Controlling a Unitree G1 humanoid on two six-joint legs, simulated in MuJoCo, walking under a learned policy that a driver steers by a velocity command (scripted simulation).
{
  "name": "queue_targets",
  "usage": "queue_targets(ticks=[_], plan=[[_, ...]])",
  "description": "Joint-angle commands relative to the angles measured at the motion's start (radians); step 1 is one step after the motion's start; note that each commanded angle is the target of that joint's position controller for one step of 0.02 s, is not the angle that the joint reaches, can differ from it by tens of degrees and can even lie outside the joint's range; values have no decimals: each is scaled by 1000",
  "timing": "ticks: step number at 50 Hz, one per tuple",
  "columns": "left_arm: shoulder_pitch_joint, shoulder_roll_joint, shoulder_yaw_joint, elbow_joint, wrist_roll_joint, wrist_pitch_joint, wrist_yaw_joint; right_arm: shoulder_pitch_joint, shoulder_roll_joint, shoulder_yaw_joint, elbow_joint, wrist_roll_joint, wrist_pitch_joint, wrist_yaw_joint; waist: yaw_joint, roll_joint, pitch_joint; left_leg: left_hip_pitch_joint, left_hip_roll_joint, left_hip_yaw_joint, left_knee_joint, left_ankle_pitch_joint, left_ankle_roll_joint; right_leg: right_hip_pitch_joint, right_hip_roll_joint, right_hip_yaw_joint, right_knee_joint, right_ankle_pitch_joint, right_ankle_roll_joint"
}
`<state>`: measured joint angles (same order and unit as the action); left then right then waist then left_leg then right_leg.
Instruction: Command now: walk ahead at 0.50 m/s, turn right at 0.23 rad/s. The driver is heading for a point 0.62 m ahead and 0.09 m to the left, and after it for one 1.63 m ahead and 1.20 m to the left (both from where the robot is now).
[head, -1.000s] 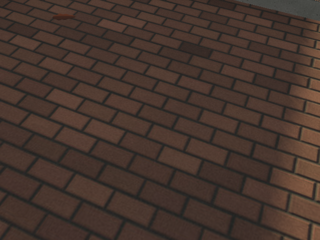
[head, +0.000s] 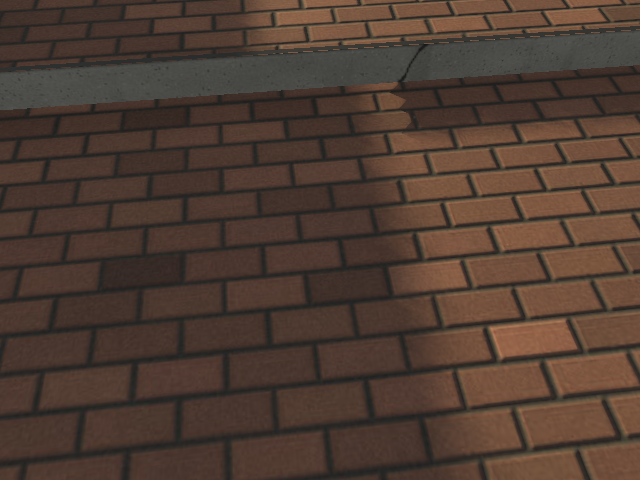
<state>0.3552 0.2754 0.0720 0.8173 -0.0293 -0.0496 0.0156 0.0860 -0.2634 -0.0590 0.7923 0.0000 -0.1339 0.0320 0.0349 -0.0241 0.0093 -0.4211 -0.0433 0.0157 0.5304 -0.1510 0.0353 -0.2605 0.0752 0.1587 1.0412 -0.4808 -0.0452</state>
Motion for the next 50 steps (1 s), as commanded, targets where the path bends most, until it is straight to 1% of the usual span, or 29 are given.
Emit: queue_targets(ticks=[1, 2, 3, 5, 8, 12, 15, 17, 19, 20, 21, 22, 23, 24, 25, 26, 27, 28, 30, 33, 38, 41, 43, 44, 46, 47, 48, 49, 50], plan=[[-87, 128, 19, -112, 8, -29, -2, 154, -116, -30, -5, -1, 17, -3, -95, 74, -29, 429, 340, -495, -288, -226, 195, -503, -114, -22, 218, 86, 0], [-96, 119, 23, -116, 20, -29, -4, 126, -95, -21, -7, -9, 16, -5, -66, 85, -11, 355, 308, -428, -307, -136, 184, -460, -152, -30, 149, 134, -2], [-80, 101, 21, -113, 19, -27, -7, 119, -88, -16, -5, -14, 15, -6, -47, 107, -10, 307, 280, -378, -327, -69, 178, -411, -170, -42, 108, 157, 0], [-68, 66, 13, -111, 18, -22, -8, 138, -101, -18, 10, -5, 11, -7, -37, 124, -18, 277, 263, -305, -358, 30, 191, -388, -183, -71, 35, 179, 11], [-158, 43, 0, -144, 26, -24, -8, 170, -149, -30, 28, 5, 15, -18, -55, 97, -6, 282, 262, -225, -392, 144, 201, -417, -198, -97, -141, 301, 37], [-281, 24, -13, -169, 20, -33, -21, 226, -168, -31, 51, 18, 29, -25, -98, 96, 12, 283, 221, -118, -393, 181, 163, -343, -163, -139, -383, 499, 48], [-363, 31, -15, -196, 10, -37, -35, 289, -174, -30, 79, 24, 42, -25, -126, 99, 32, 338, 250, -120, -369, 174, 156, -328, -141, -151, -465, 520, 42], [-395, 44, -13, -214, 8, -41, -45, 304, -181, -31, 91, 26, 53, -27, -122, 108, 43, 398, 281, -133, -337, 201, 145, -332, -131, -151, -504, 466, 20], [-363, 71, -3, -213, 9, -46, -51, 295, -200, -37, 96, 27, 65, -31, -84, 121, 24, 439, 299, -133, -275, 314, 126, -261, -113, -162, -543, 404, -8], [-286, 94, 10, -192, 14, -48, -49, 275, -205, -37, 93, 29, 69, -34, -31, 120, -21, 434, 278, -103, -183, 463, 107, -138, -87, -186, -578, 407, -30], [-141, 141, 34, -146, 19, -46, -42, 273, -186, -29, 88, 26, 72, -36, 33, 100, -115, 378, 229, -61, -12, 542, 80, 79, -82, -190, -582, 424, -61], [46, 218, 57, -117, 35, -44, -30, 270, -133, -5, 57, 2, 67, -36, 103, -11, -267, 161, 170, -24, 300, 292, 40, 395, -277, 21, -542, 469, -133], [84, 286, 67, -99, 36, -36, -32, 391, -16, 31, 44, 6, 45, -30, 43, -277, -384, -218, 4, -21, 627, -384, -13, 681, -498, 459, -641, 314, -285], [94, 184, 45, -100, 27, -33, -31, 335, -129, 4, 61, 32, 30, -26, 88, -170, -348, -332, 47, -138, 747, -436, -6, 638, -483, 508, -703, 173, -269], [27, 148, 30, -104, 26, -36, -28, 245, -172, -11, 31, 50, 24, -23, 80, -124, -200, -382, 90, -129, 757, -345, 4, 510, -449, 351, -725, 207, -222], [-41, 122, 20, -109, 30, -39, -28, 203, -162, -11, 27, 44, 26, -27, 47, -65, -132, -345, 133, -110, 715, -256, 0, 378, -403, 237, -756, 272, -193], [-94, 92, 12, -109, 34, -42, -31, 185, -152, -15, 25, 31, 35, -29, 19, -58, -72, -312, 157, -108, 663, -200, -8, 270, -369, 155, -796, 320, -178], [-126, 74, 7, -107, 41, -50, -33, 208, -137, -18, 32, 29, 51, -30, -15, -74, -50, -253, 178, -118, 636, -157, -12, 195, -344, 89, -835, 354, -164], [-145, 75, 12, -90, 41, -67, -35, 230, -91, -13, 36, 31, 77, -31, -44, -68, -27, -212, 184, -118, 609, -115, -25, 118, -338, 7, -890, 423, -167], [-133, 100, 23, -59, 48, -76, -24, 180, -80, -16, 9, 25, 91, -32, -49, -32, 7, -279, 181, -142, 523, 6, -42, 116, -335, -104, -919, 524, -165], [-105, 129, 29, -29, 41, -67, -7, 36, -53, -4, -41, 18, 82, -5, -2, -15, 49, -249, 157, -63, 242, 244, -32, 144, -300, -270, -937, 558, -120], [-43, 150, 36, 2, 29, -49, -1, -61, -43, 5, -92, 18, 82, 12, 38, -1, 81, -288, 148, -25, 146, 224, -10, 254, -334, -304, -909, 593, -113], [-20, 161, 41, 16, 20, -31, 0, -99, -49, 4, -126, 20, 82, 25, 43, -8, 87, -312, 135, 3, 112, 149, 11, 338, -359, -321, -861, 671, -103], [-23, 169, 43, 18, 17, -23, 2, -103, -56, 0, -139, 21, 83, 31, 34, -17, 80, -296, 120, 24, 100, 101, 26, 367, -367, -333, -823, 765, -93], [-43, 200, 51, 10, 13, -6, 12, -51, -88, -17, -149, 22, 87, 37, -13, -60, 19, -176, 54, 87, 103, -6, 63, 396, -367, -360, -686, 1108, -69], [-54, 212, 53, 6, 13, 4, 17, 39, -120, -35, -134, 25, 90, 36, -67, -74, -36, -56, 12, 110, 100, -46, 88, 385, -357, -373, -551, 1238, -55], [-71, 211, 50, 0, 9, 9, 21, 194, -172, -66, -98, 27, 91, 25, -154, -57, -116, 173, -27, 105, 29, 12, 125, 300, -321, -396, -345, 1212, -23], [-54, 177, 35, -20, 28, -1, 23, 341, -264, -101, -68, 25, 102, 2, -207, 57, -211, 484, 99, -115, 5, 36, 187, 48, -276, -398, -36, 877, 23], [46, 23, -13, -70, 54, -35, 1, 301, -349, -108, -78, 29, 94, -2, -72, 285, -301, 806, 343, -689, -89, -98, 385, -405, -54, -270, 296, -89, 82]])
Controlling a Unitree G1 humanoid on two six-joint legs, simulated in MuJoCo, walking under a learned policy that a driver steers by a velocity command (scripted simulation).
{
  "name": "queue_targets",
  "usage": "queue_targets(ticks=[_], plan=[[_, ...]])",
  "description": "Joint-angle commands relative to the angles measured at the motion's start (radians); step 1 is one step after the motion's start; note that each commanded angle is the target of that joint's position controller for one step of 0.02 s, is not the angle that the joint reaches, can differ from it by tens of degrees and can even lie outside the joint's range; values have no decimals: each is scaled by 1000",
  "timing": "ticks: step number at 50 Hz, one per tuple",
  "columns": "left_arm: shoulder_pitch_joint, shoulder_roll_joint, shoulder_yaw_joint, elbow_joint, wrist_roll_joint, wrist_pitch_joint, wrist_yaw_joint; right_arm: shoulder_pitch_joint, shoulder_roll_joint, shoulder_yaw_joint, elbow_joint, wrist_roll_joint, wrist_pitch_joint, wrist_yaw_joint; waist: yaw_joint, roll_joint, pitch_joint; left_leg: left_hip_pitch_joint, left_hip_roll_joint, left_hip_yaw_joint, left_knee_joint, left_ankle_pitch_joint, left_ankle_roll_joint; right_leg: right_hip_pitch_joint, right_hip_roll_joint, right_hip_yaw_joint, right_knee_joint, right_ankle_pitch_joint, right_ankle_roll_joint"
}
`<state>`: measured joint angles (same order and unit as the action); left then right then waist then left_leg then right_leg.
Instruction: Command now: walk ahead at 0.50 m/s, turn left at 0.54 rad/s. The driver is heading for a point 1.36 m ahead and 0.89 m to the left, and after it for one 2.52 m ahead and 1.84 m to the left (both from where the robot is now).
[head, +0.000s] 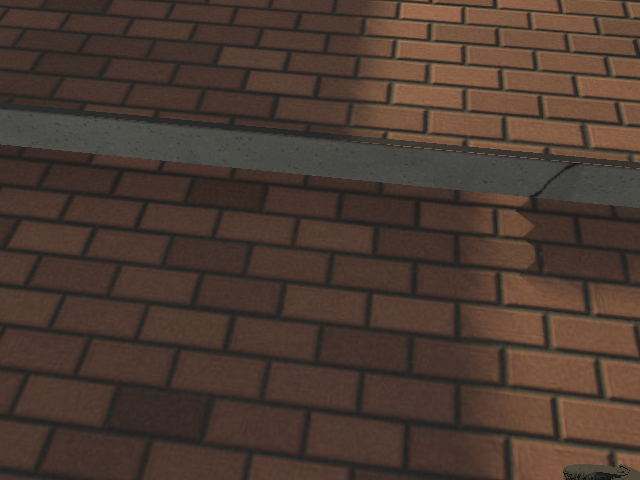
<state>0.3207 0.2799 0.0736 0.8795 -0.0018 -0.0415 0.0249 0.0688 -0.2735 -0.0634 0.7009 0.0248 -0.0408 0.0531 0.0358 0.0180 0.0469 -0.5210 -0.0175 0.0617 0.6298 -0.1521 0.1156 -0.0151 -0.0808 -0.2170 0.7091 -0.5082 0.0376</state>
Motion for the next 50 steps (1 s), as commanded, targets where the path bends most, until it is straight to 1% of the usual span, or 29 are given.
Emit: queue_targets(ticks=[1, 2, 3, 4, 5, 8, 10, 13, 15, 18, 20, 21, 22, 23, 24, 25, 26, 27, 29, 31, 34, 39, 43, 45, 46, 47, 48, 49, 50], plan=[[-42, 106, -2, -145, -14, -86, -25, 361, -253, -79, -8, -4, -8, -21, -160, 118, -419, 947, 350, -870, -312, -175, 307, -763, 97, 309, 707, -83, -23], [-134, 140, 7, -175, -46, -105, -32, 325, -204, -66, -2, -11, -18, -21, -166, 79, -273, 847, 320, -715, -328, -99, 257, -831, 51, 309, 676, 12, -47], [-143, 127, 3, -175, -33, -114, -26, 260, -176, -58, -11, -6, -23, -22, -117, -1, -189, 693, 275, -595, -328, -7, 221, -792, 7, 305, 585, 96, -56], [-142, 133, 10, -163, -5, -111, -19, 193, -142, -47, -27, -8, -23, -24, -75, -17, -130, 549, 236, -502, -341, 95, 198, -723, -21, 299, 500, 137, -47], [-119, 141, 17, -161, 4, -98, -19, 156, -123, -39, -47, -21, -23, -29, -40, 4, -115, 455, 213, -457, -364, 168, 194, -650, -39, 306, 463, 168, -39], [-111, 106, 13, -173, 16, -65, -17, 154, -147, -46, -56, -17, -28, -42, -12, 9, -88, 319, 180, -378, -405, 276, 199, -595, -34, 278, 334, 223, 7], [-184, 83, 3, -199, 19, -59, -16, 181, -173, -54, -49, -12, -26, -55, -31, 18, -62, 272, 146, -327, -410, 281, 176, -595, -15, 264, 191, 342, 31], [-298, 56, -11, -226, 14, -65, -26, 222, -177, -57, -39, -4, -16, -66, -80, 52, -52, 238, 93, -285, -386, 178, 120, -518, 39, 254, -52, 551, 34], [-352, 67, -10, -244, 0, -71, -35, 261, -181, -58, -26, -1, -10, -67, -105, 65, -52, 253, 106, -322, -369, 115, 106, -481, 66, 257, -129, 603, 32], [-366, 108, 4, -258, -7, -83, -47, 290, -168, -56, -17, 3, -2, -71, -100, 82, -55, 345, 144, -417, -288, 53, 88, -466, 74, 294, -206, 539, 6], [-316, 130, 16, -251, -9, -93, -50, 275, -168, -58, -23, -1, 3, -74, -65, 113, -61, 376, 158, -469, -224, 68, 70, -404, 77, 291, -230, 453, -25], [-238, 144, 27, -230, -6, -98, -46, 259, -149, -52, -30, -2, 4, -73, -20, 116, -90, 365, 128, -462, -160, 103, 48, -296, 80, 274, -270, 454, -50], [-124, 180, 42, -215, 11, -104, -39, 253, -101, -34, -44, -9, 1, -69, 36, 81, -188, 304, 74, -412, 17, 98, 13, -91, -2, 335, -252, 443, -98], [14, 262, 62, -201, 32, -101, -31, 337, -38, -14, -70, -5, -5, -69, 42, -115, -347, 35, -46, -283, 353, -138, -58, 272, -227, 644, -266, 339, -217], [66, 257, 65, -169, 13, -87, -40, 398, -61, -8, -85, 12, -12, -70, 23, -363, -401, -207, -58, -230, 584, -460, -87, 385, -358, 1016, -375, 72, -309], [16, 167, 40, -190, 0, -80, -39, 346, -155, -30, -67, 18, -9, -70, 43, -224, -264, -288, 4, -252, 679, -389, -95, 283, -327, 946, -413, -75, -274], [-28, 131, 29, -197, 2, -70, -33, 256, -177, -37, -82, 8, -2, -69, 50, -144, -162, -294, 38, -212, 695, -308, -100, 160, -287, 788, -418, -10, -234], [-74, 113, 20, -195, 9, -63, -31, 214, -166, -38, -95, -4, 2, -67, 29, -101, -90, -264, 68, -195, 655, -248, -102, 36, -243, 670, -441, 110, -219], [-115, 87, 10, -184, 16, -64, -27, 212, -132, -40, -102, 0, 12, -58, -12, -133, -40, -188, 117, -187, 585, -186, -102, -97, -186, 517, -490, 249, -203], [-114, 96, 15, -168, 9, -73, -28, 207, -95, -31, -111, 3, 22, -54, -20, -132, -32, -179, 130, -166, 541, -157, -110, -128, -180, 426, -531, 335, -219], [-99, 135, 29, -142, 11, -78, -26, 160, -78, -24, -132, -4, 25, -52, -17, -93, -28, -223, 142, -165, 434, -57, -127, -96, -196, 328, -556, 462, -239], [-75, 168, 34, -110, 4, -61, -21, 26, -55, -10, -156, -3, 10, -24, 32, -78, 2, -167, 122, -90, 156, 166, -116, -52, -161, 146, -554, 552, -196], [-25, 204, 44, -80, -16, -38, -21, -62, -59, -9, -196, 3, 8, 1, 52, -80, 37, -150, 99, -36, 31, 110, -78, 50, -198, 93, -524, 626, -174], [-30, 231, 52, -78, -26, -26, -18, -37, -89, -23, -204, -3, 11, 6, 15, -105, 7, -70, 49, 11, 3, 8, -39, 98, -206, 54, -422, 917, -154], [-33, 248, 57, -79, -31, -19, -14, 20, -115, -38, -196, -7, 15, 4, -25, -123, -37, 19, 9, 39, -2, -43, -15, 108, -202, 34, -318, 1096, -144], [-46, 251, 56, -83, -36, -12, -10, 154, -153, -62, -162, -6, 18, 0, -107, -112, -108, 198, -36, 60, -54, -17, 18, 71, -179, 4, -139, 1184, -123], [-37, 220, 43, -89, -26, -14, -5, 332, -215, -96, -113, -2, 26, -17, -193, -69, -197, 493, -39, 4, -86, 32, 59, -104, -144, -10, 113, 1058, -84], [42, 84, -1, -141, 28, -29, -16, 365, -334, -116, -104, 6, 28, -35, -114, 216, -273, 860, 229, -459, -89, 24, 200, -550, -9, 9, 487, 186, -24], [1, 97, -15, -172, 11, -69, -29, 378, -317, -100, -145, 2, 8, -27, -131, 203, -464, 978, 364, -913, -280, -189, 333, -738, 110, 253, 681, -115, -14]])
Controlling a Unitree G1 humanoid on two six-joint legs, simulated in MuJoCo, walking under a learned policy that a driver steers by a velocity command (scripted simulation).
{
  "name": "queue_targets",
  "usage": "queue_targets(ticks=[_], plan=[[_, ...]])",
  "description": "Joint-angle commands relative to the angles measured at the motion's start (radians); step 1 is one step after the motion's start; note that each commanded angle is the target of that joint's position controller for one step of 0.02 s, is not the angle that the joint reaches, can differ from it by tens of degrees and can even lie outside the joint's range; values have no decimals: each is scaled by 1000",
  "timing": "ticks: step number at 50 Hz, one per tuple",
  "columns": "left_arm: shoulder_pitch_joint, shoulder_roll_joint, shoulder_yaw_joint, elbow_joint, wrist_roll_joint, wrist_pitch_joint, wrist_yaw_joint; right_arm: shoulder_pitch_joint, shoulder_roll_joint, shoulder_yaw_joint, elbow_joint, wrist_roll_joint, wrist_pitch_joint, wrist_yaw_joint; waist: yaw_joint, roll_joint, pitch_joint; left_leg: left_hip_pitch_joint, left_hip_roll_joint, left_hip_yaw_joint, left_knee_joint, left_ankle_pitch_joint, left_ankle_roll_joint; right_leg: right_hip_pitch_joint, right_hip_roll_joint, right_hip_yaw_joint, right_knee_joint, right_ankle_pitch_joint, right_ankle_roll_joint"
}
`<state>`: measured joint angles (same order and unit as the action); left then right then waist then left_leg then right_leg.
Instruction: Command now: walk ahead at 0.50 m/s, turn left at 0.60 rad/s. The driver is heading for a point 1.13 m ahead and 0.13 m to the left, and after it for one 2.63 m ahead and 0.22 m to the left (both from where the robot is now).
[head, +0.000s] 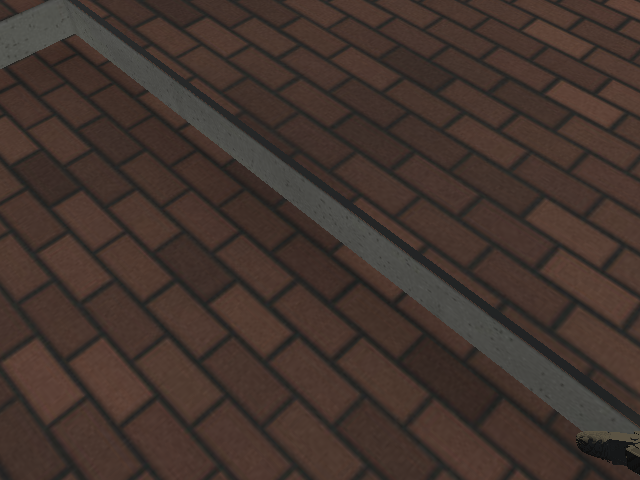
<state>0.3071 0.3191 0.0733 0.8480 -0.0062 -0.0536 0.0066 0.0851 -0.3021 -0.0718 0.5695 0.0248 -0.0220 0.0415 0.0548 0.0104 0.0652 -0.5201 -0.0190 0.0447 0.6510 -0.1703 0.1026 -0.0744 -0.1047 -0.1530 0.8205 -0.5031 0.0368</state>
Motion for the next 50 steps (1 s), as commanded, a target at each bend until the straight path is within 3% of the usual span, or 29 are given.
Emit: queue_targets(ticks=[1, 2, 3, 4, 5, 8, 13, 17, 19, 21, 22, 23, 24, 25, 26, 27, 28, 29, 31, 33, 36, 40, 43, 44, 46, 47, 48, 49, 50], plan=[[-115, 142, 9, -167, -30, -78, -21, 346, -214, -68, 1, -9, -26, -8, -191, 99, -367, 908, 335, -772, -350, -161, 274, -776, 77, 245, 582, -20, -31], [-146, 130, 2, -182, -33, -89, -20, 300, -189, -59, 8, -8, -35, -8, -158, 73, -248, 761, 297, -642, -354, -92, 239, -773, 41, 233, 504, 71, -45], [-138, 121, 1, -166, -9, -90, -12, 227, -158, -48, 1, -7, -37, -11, -107, 8, -179, 609, 255, -538, -355, 12, 208, -708, 3, 232, 421, 132, -37], [-117, 132, 8, -159, 10, -81, -9, 174, -135, -38, -13, -15, -36, -15, -66, 24, -144, 491, 223, -466, -372, 116, 196, -630, -19, 236, 355, 171, -27], [-99, 133, 10, -154, 15, -68, -11, 147, -128, -34, -22, -23, -36, -19, -40, 43, -132, 417, 203, -438, -396, 160, 194, -574, -25, 236, 327, 192, -18], [-110, 90, 1, -156, 26, -43, -9, 152, -143, -37, -4, -18, -43, -36, -27, 37, -110, 301, 169, -354, -421, 266, 199, -534, -7, 206, 203, 261, 26], [-303, 42, -23, -201, 15, -46, -20, 220, -167, -45, 37, -7, -32, -56, -101, 63, -63, 244, 105, -293, -405, 120, 132, -460, 63, 200, -173, 555, 45], [-352, 85, -10, -221, -1, -59, -34, 270, -161, -45, 70, 2, -25, -58, -115, 83, -56, 310, 144, -394, -333, 16, 109, -409, 87, 237, -295, 557, 20], [-312, 104, 0, -211, 0, -68, -40, 270, -149, -42, 79, -4, -21, -59, -98, 111, -63, 365, 172, -429, -277, 26, 95, -379, 81, 231, -309, 488, -8], [-192, 121, 16, -178, 10, -76, -35, 271, -115, -31, 86, -11, -15, -56, -40, 122, -103, 372, 130, -413, -162, 132, 59, -215, 94, 188, -361, 440, -56], [-75, 159, 28, -165, 27, -81, -30, 277, -65, -11, 77, -19, -18, -52, 12, 69, -210, 310, 77, -354, 49, 118, 22, -14, -10, 281, -340, 427, -115], [52, 258, 55, -135, 45, -75, -27, 391, -14, 7, 60, 0, -29, -53, -5, -196, -349, -8, -62, -216, 405, -113, -64, 331, -215, 686, -402, 251, -278], [102, 215, 52, -107, 12, -69, -41, 409, -59, 6, 65, 8, -38, -57, 10, -311, -353, -202, -69, -229, 584, -415, -86, 391, -295, 982, -529, 1, -336], [59, 143, 30, -116, -4, -65, -39, 317, -130, -12, 65, 15, -38, -55, 29, -191, -220, -276, -21, -255, 654, -349, -84, 299, -270, 888, -551, -87, -297], [8, 114, 20, -127, 4, -56, -34, 232, -139, -12, 50, 6, -37, -57, 24, -115, -145, -268, 20, -212, 648, -275, -80, 189, -229, 743, -550, -13, -261], [-32, 96, 12, -127, 12, -51, -32, 172, -128, -11, 33, -11, -41, -55, 8, -83, -82, -253, 47, -189, 588, -220, -77, 79, -189, 643, -569, 98, -253], [-54, 72, 2, -126, 18, -51, -28, 155, -115, -13, 30, -18, -42, -51, -16, -87, -58, -212, 81, -182, 527, -175, -74, 10, -155, 569, -589, 197, -240], [-61, 65, -2, -121, 20, -53, -26, 169, -95, -10, 34, -16, -42, -47, -35, -108, -59, -166, 96, -168, 485, -152, -75, -29, -133, 525, -607, 268, -236], [-42, 75, 0, -104, 7, -59, -23, 170, -58, 1, 35, -18, -40, -43, -42, -118, -66, -152, 107, -137, 414, -130, -86, -48, -123, 454, -635, 385, -253], [-24, 109, 9, -86, -1, -59, -18, 118, -37, 11, 17, -25, -44, -41, -33, -101, -58, -169, 116, -116, 304, -61, -102, -47, -127, 399, -661, 472, -266], [2, 129, 12, -65, -8, -50, -12, 31, -18, 22, 3, -22, -53, -32, -7, -91, -46, -125, 107, -90, 113, 106, -112, -50, -96, 304, -677, 523, -241], [69, 144, 12, -29, -16, -35, -9, -79, -17, 22, -23, -8, -60, -17, 31, -95, -20, -51, 75, -62, -49, 212, -113, -26, -103, 261, -665, 522, -218], [85, 154, 15, -7, -19, -18, -5, -115, -33, 15, -44, -9, -65, -5, 19, -106, -1, -45, 61, -68, -123, 145, -77, 61, -142, 268, -607, 626, -192], [80, 160, 17, -4, -17, -11, -2, -94, -46, 9, -40, -15, -68, -3, 0, -112, -20, 2, 45, -59, -151, 124, -61, 85, -137, 257, -552, 741, -175], [62, 155, 13, -12, -16, -4, 5, 95, -100, -20, 20, -38, -73, -10, -104, -94, -151, 305, 2, -20, -233, 258, -12, 48, -64, 200, -313, 1000, -120], [56, 112, -6, -42, 10, -12, 8, 229, -164, -35, 46, -57, -71, -22, -151, -18, -287, 591, 145, -144, -158, 590, 39, -121, -10, 170, -86, 779, -74], [195, -2, -47, -45, 32, -25, -2, 267, -224, -39, 50, -69, -57, -27, -100, 261, -434, 942, 429, -493, -116, 899, 223, -482, 139, 143, 293, -30, 5], [216, 81, -30, -5, 6, -31, -7, 309, -163, -29, 62, -49, -43, -23, -136, 209, -540, 913, 440, -589, -157, 811, 258, -513, 130, 281, 440, -179, 9], [122, 134, -13, -24, -19, -28, -9, 241, -131, -16, 60, -39, -40, -22, -132, 142, -393, 797, 386, -455, -181, 789, 219, -574, 84, 272, 469, -133, 7]])
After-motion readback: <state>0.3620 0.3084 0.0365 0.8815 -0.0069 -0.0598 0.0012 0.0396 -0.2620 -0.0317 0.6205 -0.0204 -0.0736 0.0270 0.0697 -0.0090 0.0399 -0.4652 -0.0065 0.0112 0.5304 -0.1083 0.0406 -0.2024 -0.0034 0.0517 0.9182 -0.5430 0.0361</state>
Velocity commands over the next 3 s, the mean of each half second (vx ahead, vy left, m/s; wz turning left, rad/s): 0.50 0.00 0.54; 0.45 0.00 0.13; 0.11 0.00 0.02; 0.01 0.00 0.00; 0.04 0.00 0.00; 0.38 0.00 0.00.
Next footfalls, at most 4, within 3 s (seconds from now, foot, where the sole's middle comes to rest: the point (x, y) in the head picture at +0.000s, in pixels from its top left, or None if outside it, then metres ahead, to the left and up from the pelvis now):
0.44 right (396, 475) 0.44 -0.10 -0.75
0.94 left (240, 375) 0.63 0.23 -0.75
1.30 right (345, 345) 0.72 0.01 -0.75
2.68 right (341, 326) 0.76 0.02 -0.75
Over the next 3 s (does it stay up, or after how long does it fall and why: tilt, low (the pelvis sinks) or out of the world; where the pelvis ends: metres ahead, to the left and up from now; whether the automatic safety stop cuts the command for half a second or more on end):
stays up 0.81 0.13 0.03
